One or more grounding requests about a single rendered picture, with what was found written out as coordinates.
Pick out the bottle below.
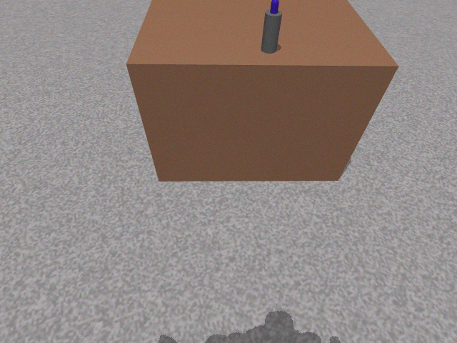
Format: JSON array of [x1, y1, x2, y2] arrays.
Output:
[[261, 0, 282, 54]]

